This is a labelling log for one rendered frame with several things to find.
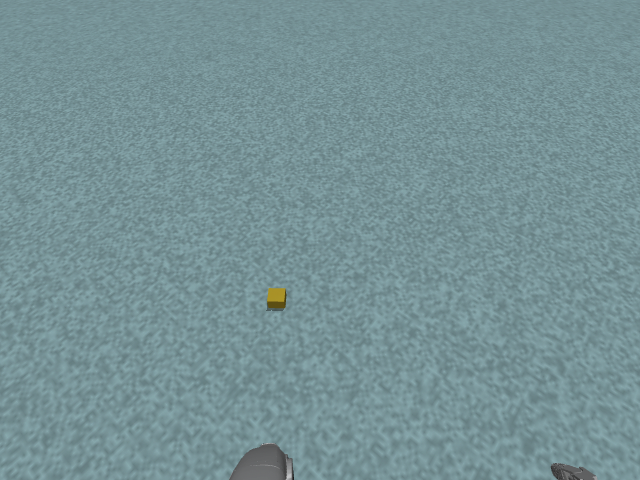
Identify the small box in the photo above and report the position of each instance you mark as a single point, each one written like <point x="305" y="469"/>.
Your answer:
<point x="276" y="298"/>

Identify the right robot hand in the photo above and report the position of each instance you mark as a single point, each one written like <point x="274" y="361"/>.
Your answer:
<point x="567" y="472"/>

